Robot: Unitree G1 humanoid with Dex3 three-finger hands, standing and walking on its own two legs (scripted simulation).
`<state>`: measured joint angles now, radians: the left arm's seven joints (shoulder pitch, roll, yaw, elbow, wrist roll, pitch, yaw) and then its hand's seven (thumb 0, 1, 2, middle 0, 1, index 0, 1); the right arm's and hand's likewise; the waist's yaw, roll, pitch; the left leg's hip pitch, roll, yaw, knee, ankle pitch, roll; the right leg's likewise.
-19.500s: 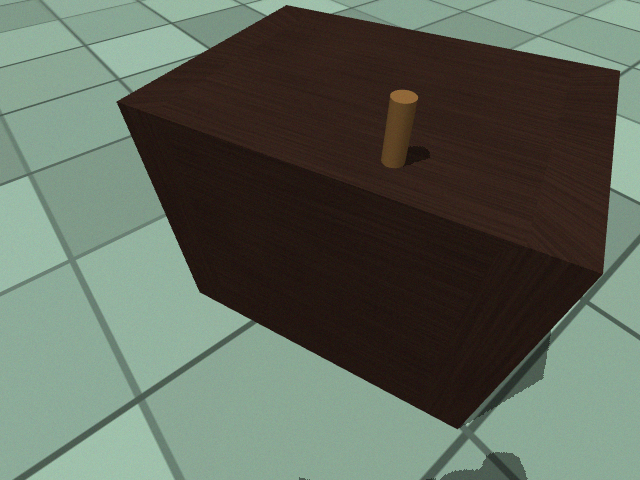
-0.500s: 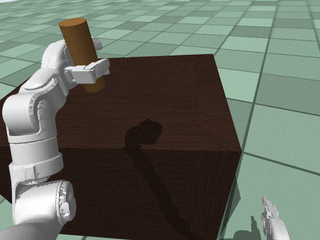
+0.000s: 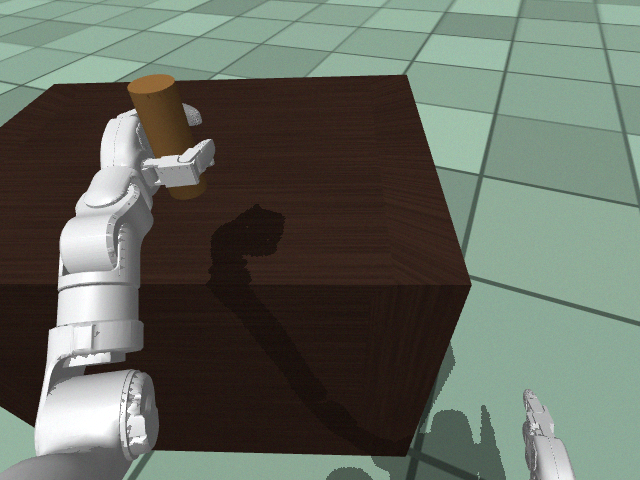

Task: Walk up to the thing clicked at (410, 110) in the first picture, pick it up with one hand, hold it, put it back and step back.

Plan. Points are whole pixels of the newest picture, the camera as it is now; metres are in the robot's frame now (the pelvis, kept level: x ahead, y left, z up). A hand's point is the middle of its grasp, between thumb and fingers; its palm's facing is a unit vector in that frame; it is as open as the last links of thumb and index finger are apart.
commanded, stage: crouch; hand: left
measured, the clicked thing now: (172, 141) +0.41 +0.18 +0.26
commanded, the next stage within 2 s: lower in 0.44 s
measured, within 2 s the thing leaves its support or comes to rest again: rests again in 1.92 s
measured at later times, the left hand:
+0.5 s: hand (196, 155) +0.44 +0.17 +0.22, palm faces +0.14 -0.99 +0.01, open 6.5 cm
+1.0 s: hand (211, 188) +0.46 +0.17 +0.15, palm faces +0.15 -0.99 +0.02, open 6.5 cm
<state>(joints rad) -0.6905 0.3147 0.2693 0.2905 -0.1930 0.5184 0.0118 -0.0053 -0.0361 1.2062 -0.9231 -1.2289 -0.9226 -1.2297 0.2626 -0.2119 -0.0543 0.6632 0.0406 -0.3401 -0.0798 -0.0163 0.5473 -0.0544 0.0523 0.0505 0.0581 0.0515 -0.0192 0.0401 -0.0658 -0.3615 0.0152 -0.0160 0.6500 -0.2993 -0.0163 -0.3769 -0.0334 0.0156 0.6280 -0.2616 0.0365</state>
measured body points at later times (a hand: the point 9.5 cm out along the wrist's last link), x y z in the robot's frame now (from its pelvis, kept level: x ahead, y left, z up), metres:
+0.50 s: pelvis +0.02 +0.00 +0.00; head +0.02 -0.01 +0.45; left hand +0.43 +0.23 +0.22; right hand +0.18 -0.25 -0.07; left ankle +0.03 +0.13 -0.72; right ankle +0.04 -0.14 -0.72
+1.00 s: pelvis +0.03 +0.00 +0.00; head +0.05 +0.00 +0.45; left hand +0.44 +0.23 +0.15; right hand +0.18 -0.26 -0.07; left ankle +0.03 +0.13 -0.72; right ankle +0.04 -0.14 -0.72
